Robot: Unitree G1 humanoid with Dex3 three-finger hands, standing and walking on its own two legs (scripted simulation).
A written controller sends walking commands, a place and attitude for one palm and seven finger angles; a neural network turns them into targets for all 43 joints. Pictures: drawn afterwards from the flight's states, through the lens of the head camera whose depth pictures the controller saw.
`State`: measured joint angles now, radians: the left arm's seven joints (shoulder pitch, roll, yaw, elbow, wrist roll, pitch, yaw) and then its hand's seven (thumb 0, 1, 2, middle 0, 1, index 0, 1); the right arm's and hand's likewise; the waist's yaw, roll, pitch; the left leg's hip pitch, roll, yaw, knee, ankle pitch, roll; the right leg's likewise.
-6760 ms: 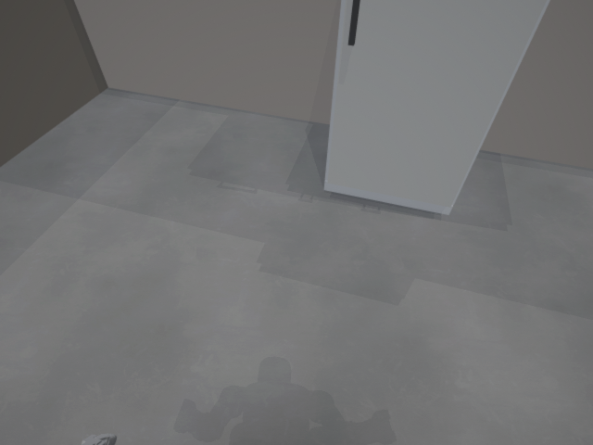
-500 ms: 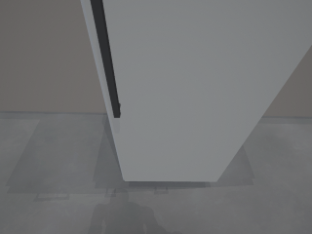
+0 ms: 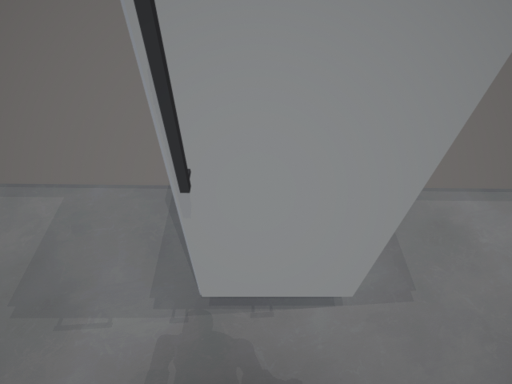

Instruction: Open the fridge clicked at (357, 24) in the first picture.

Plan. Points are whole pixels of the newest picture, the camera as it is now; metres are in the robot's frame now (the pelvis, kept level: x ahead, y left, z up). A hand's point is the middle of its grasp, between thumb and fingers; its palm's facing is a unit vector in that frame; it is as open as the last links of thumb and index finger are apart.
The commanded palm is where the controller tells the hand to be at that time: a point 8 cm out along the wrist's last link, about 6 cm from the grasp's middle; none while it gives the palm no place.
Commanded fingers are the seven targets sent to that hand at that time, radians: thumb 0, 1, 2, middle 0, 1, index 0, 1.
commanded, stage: raise the hand to about handle height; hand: left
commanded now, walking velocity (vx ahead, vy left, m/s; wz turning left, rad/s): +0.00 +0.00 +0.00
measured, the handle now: (170, 104) +0.49 +0.18 +0.18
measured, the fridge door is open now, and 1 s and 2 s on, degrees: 0 0 0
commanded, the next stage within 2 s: none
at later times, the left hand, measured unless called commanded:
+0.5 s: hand out of the picture +0.13 +0.21 -0.04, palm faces +0.17 -0.98 -0.03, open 8.7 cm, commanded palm +0.12 +0.26 -0.01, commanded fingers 0.00 0.36 0.67 -0.24 -0.64 -0.24 -0.64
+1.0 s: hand (85, 328) +0.18 +0.25 +0.03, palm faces +0.10 -0.99 -0.05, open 11.7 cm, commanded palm +0.15 +0.29 +0.05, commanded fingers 0.00 -0.22 0.42 -0.28 -1.02 -0.28 -1.02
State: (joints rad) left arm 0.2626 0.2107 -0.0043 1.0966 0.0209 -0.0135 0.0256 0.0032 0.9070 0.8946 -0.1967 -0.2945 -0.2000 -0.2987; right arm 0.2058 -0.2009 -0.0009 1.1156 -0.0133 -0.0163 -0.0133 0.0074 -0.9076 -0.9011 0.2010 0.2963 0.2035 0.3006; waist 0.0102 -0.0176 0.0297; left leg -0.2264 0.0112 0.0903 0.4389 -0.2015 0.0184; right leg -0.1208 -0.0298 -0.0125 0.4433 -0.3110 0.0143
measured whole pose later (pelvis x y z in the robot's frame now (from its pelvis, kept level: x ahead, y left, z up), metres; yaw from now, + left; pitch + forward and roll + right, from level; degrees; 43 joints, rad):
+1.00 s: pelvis -0.03 +0.00 -0.04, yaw +2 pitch +6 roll -2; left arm 0.30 0.32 0.34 0.07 -0.37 -0.27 -0.38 0.00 0.00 0.51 -0.26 -0.87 -0.26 -0.88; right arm 0.30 -0.26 0.01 0.62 0.04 -0.26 -0.09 0.02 -0.90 -0.90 0.20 0.30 0.21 0.30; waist 0.01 0.03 -0.08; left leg -0.63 0.05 0.02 0.84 -0.33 0.02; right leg -0.48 -0.01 -0.07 0.81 -0.44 0.00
